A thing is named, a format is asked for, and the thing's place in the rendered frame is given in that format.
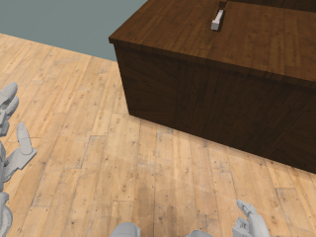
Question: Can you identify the right robot hand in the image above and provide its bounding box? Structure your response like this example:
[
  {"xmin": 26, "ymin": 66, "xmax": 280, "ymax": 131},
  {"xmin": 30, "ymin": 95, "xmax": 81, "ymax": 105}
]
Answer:
[{"xmin": 232, "ymin": 199, "xmax": 271, "ymax": 237}]

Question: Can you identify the robot left forearm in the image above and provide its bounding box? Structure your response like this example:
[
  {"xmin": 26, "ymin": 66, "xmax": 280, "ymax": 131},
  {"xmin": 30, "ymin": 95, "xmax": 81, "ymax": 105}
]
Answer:
[{"xmin": 0, "ymin": 192, "xmax": 13, "ymax": 237}]

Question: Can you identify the left robot hand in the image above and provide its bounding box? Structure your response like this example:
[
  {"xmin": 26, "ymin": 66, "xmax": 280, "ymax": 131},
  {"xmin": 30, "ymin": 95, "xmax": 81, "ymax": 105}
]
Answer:
[{"xmin": 0, "ymin": 81, "xmax": 38, "ymax": 193}]

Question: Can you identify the counter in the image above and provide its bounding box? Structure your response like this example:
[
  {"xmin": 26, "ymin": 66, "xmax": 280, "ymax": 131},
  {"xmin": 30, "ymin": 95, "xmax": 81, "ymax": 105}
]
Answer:
[{"xmin": 108, "ymin": 0, "xmax": 316, "ymax": 175}]

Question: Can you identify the tap lever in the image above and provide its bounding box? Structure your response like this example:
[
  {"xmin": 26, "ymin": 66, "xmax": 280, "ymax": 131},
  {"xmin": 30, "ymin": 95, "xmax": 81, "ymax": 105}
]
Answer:
[{"xmin": 211, "ymin": 10, "xmax": 223, "ymax": 31}]

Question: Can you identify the left robot thigh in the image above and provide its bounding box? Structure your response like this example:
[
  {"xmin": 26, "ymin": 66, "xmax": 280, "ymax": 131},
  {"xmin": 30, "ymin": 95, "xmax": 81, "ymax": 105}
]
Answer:
[{"xmin": 110, "ymin": 222, "xmax": 141, "ymax": 237}]

